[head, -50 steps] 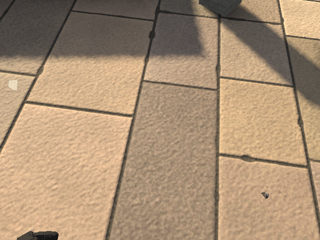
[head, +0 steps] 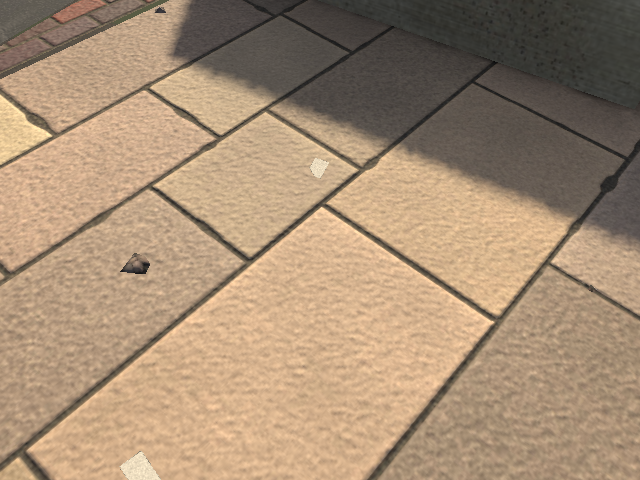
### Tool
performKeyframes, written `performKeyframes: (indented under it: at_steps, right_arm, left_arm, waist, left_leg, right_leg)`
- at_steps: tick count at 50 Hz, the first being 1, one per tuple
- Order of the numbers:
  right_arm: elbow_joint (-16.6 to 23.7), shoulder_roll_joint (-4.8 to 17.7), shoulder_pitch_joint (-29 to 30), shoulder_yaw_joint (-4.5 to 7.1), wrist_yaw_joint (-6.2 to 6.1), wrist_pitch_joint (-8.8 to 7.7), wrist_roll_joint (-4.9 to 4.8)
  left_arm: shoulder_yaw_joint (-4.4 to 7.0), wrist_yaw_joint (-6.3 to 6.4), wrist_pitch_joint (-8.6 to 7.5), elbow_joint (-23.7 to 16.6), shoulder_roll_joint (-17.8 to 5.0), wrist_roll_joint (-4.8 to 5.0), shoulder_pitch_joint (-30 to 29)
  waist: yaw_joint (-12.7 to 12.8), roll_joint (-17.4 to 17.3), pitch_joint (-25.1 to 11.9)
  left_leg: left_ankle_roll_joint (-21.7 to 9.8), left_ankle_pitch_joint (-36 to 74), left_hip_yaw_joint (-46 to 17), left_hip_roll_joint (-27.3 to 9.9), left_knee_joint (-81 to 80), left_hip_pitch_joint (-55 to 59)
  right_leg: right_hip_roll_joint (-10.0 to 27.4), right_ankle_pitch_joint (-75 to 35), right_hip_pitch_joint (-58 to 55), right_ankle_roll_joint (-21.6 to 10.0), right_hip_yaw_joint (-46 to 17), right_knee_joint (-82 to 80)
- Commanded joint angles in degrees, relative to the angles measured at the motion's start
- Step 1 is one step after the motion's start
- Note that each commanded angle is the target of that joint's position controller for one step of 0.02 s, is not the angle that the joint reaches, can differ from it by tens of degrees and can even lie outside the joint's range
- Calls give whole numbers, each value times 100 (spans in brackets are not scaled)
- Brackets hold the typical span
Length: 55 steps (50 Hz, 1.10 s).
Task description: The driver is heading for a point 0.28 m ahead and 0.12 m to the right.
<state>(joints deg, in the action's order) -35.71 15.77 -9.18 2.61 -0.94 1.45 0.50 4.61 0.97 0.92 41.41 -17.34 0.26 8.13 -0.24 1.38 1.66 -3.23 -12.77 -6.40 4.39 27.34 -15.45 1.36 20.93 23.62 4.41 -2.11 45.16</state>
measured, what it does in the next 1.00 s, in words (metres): walks ahead: right foot, then right foot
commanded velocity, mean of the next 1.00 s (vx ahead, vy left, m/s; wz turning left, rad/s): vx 0.15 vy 0.00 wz -0.01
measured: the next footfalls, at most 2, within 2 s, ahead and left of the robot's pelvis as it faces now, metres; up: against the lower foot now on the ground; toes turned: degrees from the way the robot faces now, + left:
right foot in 0.08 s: +0.04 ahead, -0.15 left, +0.00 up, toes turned +2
right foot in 0.76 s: +0.31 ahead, -0.12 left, +0.00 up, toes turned -4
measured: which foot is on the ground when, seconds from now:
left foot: down 0.00-0.78, up 0.80-1.00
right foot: up 0.00-0.06, down 0.08-0.38, up 0.40-0.74, down 0.76-1.00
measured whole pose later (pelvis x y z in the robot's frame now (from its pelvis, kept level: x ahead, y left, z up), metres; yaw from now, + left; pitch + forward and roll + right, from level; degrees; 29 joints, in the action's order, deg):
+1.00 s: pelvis +0.20 -0.02 -0.01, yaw -3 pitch +0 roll -1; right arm -47.0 15.5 -12.0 2.5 -2.2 1.7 0.3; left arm 1.7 -0.7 -0.8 42.8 -13.0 -1.1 6.8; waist 0.1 -1.1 3.1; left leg 3.8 -22.9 -2.8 -3.3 41.4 -19.6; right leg -2.4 7.5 19.5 -3.0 2.6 26.9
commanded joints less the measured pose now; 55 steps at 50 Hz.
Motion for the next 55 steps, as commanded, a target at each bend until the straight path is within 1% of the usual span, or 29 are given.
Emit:
performKeyframes:
  at_steps: [1, 4, 5, 6, 7, 8, 11, 14, 18, 19, 20, 21, 22, 23, 25, 27, 30, 34, 37, 38, 39, 40, 41, 44, 47, 51, 53, 54, 55]
  right_arm:
    - [247, 896, 33, 231, 34, -48, -8]
    - [139, 619, 73, 113, 37, -78, -64]
    - [107, 486, -112, 72, 32, -128, 42]
    - [20, 396, -524, 69, 65, -183, 77]
    - [-14, 441, -322, 54, 56, -185, 111]
    - [15, 606, -1, 112, 48, -173, 59]
    - [140, 580, 261, 168, 61, -230, -92]
    - [114, 428, 233, 161, 171, -419, -176]
    - [-349, 384, -720, 252, 259, -563, -100]
    - [-453, 603, -1338, 328, 214, -578, -99]
    - [-495, 1195, -1818, 466, 181, -588, -48]
    - [-521, 1253, -1991, 496, 189, -639, 11]
    - [-502, 897, -1722, 367, 159, -699, 4]
    - [-452, 704, -1459, 297, 136, -732, -6]
    - [-436, 656, -1048, 255, 112, -696, -35]
    - [-466, 626, -901, 220, 63, -620, -38]
    - [-620, 752, -865, 218, -41, -490, -47]
    - [-833, 958, -1062, 256, -42, -411, -114]
    - [-867, 881, -859, 243, -38, -429, -194]
    - [-841, 716, -995, 188, -33, -474, -67]
    - [-860, 256, -1672, 15, -2, -494, 63]
    - [-1005, 390, -1698, 35, 47, -417, -4]
    - [-965, 737, -1444, 139, 58, -308, -141]
    - [-936, 583, -977, 162, -109, 3, -70]
    - [-1058, 324, -1127, 87, -171, 68, -6]
    - [-1163, 304, -1045, 80, -106, -4, 53]
    - [-981, 547, -777, 88, -125, -35, 143]
    - [-1061, 896, -559, 182, -147, -45, 51]
    - [-1024, 616, -391, 124, -134, -102, 46]
  left_arm:
    - [81, -35, -132, -472, -449, 27, -245]
    - [18, -92, -226, -375, -343, -84, 107]
    - [54, -70, -245, -415, -634, -169, 224]
    - [79, -72, -242, -337, -830, -175, 90]
    - [23, -98, -235, -348, -528, -118, 3]
    - [13, -101, -228, -360, -506, -94, 31]
    - [94, -4, -266, -225, -887, -16, 514]
    - [96, 34, -290, -209, -892, 57, 681]
    - [15, -54, -213, -336, -668, 153, 305]
    - [-98, -88, -252, -462, -328, 113, 79]
    - [-216, -92, -337, -735, 63, 116, -29]
    - [-105, -44, -421, -825, -347, 229, -136]
    - [-5, -45, -473, -733, -575, 274, 58]
    - [3, -67, -487, -617, -546, 222, 222]
    - [23, -107, -465, -548, -484, 52, 244]
    - [-53, -185, -413, -502, -222, 4, 254]
    - [-212, -255, -392, -630, 136, 20, -201]
    - [-129, -303, -408, -708, -155, 19, -392]
    - [40, -240, -434, -484, -480, -91, 332]
    - [122, -161, -434, -450, -822, -131, 712]
    - [76, -99, -385, -468, -942, -320, 973]
    - [-46, -129, -339, -376, -504, -213, 1001]
    - [-88, -169, -320, -420, -422, -70, 515]
    - [-134, -216, -305, -431, -294, -74, -428]
    - [-99, -177, -275, -342, -320, -173, -580]
    - [-156, -94, -214, -156, -221, -85, -576]
    - [-241, -111, -216, 39, -27, -150, -273]
    - [-191, -108, -203, 25, -99, -123, -86]
    - [-187, -79, -202, 60, -183, -158, -248]
  waist:
    - [-140, -954, -481]
    - [148, -659, -586]
    - [29, -191, -775]
    - [-379, 638, -895]
    - [-207, 806, -846]
    - [-15, 830, -532]
    - [177, 1153, 361]
    - [206, 938, 413]
    - [-355, 586, -59]
    - [-633, 144, -245]
    - [-711, -1383, -420]
    - [-820, -1502, -149]
    - [-566, -1018, 205]
    - [-373, -838, 247]
    - [-146, -674, 162]
    - [-75, -671, -23]
    - [-169, -712, -26]
    - [-183, -842, -176]
    - [326, -580, -576]
    - [419, -158, -995]
    - [213, 883, -1884]
    - [245, 1041, -2337]
    - [174, 697, -1638]
    - [-153, 340, -475]
    - [-216, 636, -547]
    - [-267, 478, -604]
    - [-129, 94, -194]
    - [209, -670, 63]
    - [99, -744, 174]
  left_leg:
    - [-1033, 1550, -1479, -1517, -562, 513]
    - [-577, 1401, -1371, -1183, -352, 214]
    - [-245, 787, -1078, -889, -23, -59]
    - [18, -356, -409, -333, 39, -149]
    - [220, -749, -82, -216, 119, 117]
    - [264, -1046, 149, -83, 468, -50]
    - [212, -1286, 545, -216, 1354, -1065]
    - [36, -1672, 544, -463, 1425, -1301]
    - [9, 77, 868, -213, -194, 1334]
    - [-116, -285, 160, -796, -475, 2073]
    - [-646, -1387, -1728, -1946, -1180, 2694]
    - [-1286, -1779, -2961, -2701, -1580, 2379]
    - [-1310, -1294, -2675, -2653, -1506, 2262]
    - [-1110, -294, -2024, -2402, -1414, 2233]
    - [-795, 2145, -914, -2088, -1299, 2094]
    - [-687, 3484, -147, -1750, -1273, 1689]
    - [-605, 3915, 530, -1422, -1272, 1171]
    - [-573, 3961, 459, -1596, -946, 1216]
    - [-255, 4061, 535, -1309, 118, 1138]
    - [55, 2918, 736, -986, 952, 570]
    - [468, -385, 713, -443, 2663, -617]
    - [639, -2629, 77, -333, 3383, -664]
    - [699, -2675, 8, -562, 3757, -938]
    - [771, -2037, 185, -866, 2905, -795]
    - [781, -1420, 405, -767, 1848, 67]
    - [549, 155, 618, -641, 423, 971]
    - [287, 186, 57, -1092, -283, 902]
    - [110, -1121, 9, -1076, -369, -73]
    - [121, -1713, 38, -956, -612, -577]
  right_leg:
    - [9, 96, -264, -68, 17, -683]
    - [95, -1682, -1487, -280, -57, -2459]
    - [684, -2902, -2038, -476, -543, -2371]
    - [938, -2582, -1991, -870, -736, -2138]
    - [899, -803, -1476, -1115, -910, -2434]
    - [807, 576, -1251, -1125, -1025, -2707]
    - [1516, 2110, -1064, -1510, -2102, -3403]
    - [1591, 1561, -1305, -1580, -2059, -3444]
    - [772, 291, -140, -1213, -1002, -2679]
    - [425, 201, 457, -934, -699, -1779]
    - [-276, 447, 1541, -535, 103, -9]
    - [-250, 1265, 2237, -522, -357, 1265]
    - [-99, 1007, 2553, -612, -714, 1873]
    - [-13, 585, 2555, -671, -733, 2001]
    - [172, -4, 2304, -615, -513, 1699]
    - [175, -431, 1687, -418, 7, 1250]
    - [124, -1186, 829, -270, 370, -123]
    - [-112, -1728, 119, -472, 434, -1000]
    - [-336, -2694, -1161, -877, 510, -1966]
    - [307, -4817, -2210, -1121, -103, -1770]
    - [1783, -6384, -3677, -2193, -1729, -1559]
    - [2135, -5965, -3432, -2639, -2474, -1969]
    - [1894, -4579, -2756, -2443, -2070, -2214]
    - [1230, -2065, -968, -1766, -1251, -2885]
    - [953, -1481, -387, -1707, -821, -3021]
    - [759, 274, -24, -1372, -646, -2927]
    - [399, 1128, 234, -791, -459, -2664]
    - [39, 670, -270, -585, -37, -2519]
    - [-5, 182, -776, -494, 30, -2206]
